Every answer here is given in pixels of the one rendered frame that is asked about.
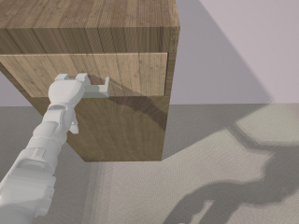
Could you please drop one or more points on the left robot upper arm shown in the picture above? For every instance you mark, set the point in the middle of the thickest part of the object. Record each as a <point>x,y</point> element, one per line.
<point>26,195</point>

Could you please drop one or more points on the handle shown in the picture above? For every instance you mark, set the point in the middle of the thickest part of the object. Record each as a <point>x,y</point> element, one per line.
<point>96,91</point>

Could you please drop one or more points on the robot left hand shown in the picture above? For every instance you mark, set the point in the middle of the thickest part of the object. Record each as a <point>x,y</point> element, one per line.
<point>69,91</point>

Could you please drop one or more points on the drawer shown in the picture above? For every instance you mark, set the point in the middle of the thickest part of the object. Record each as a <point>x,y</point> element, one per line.
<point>130,73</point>

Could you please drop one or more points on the robot left forearm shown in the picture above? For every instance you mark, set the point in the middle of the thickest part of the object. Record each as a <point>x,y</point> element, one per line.
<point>42,151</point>

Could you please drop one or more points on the cabinet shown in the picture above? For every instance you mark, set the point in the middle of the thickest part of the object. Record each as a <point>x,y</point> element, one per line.
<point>113,128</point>

